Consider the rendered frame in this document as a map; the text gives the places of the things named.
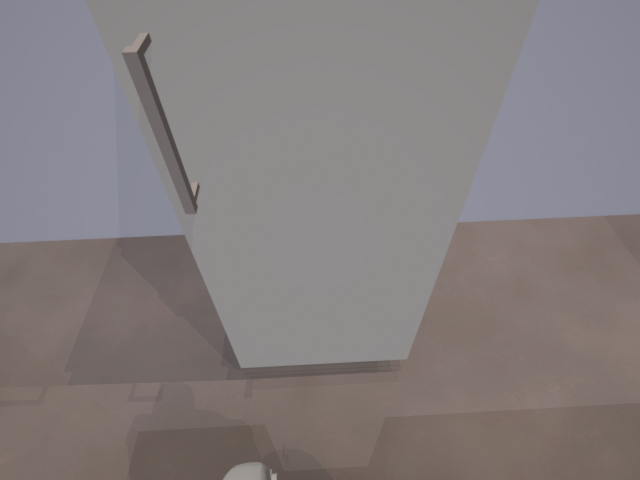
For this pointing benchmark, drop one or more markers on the fridge door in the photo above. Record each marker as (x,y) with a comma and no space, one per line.
(334,142)

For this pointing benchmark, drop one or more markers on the handle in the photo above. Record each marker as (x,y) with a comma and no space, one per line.
(142,79)

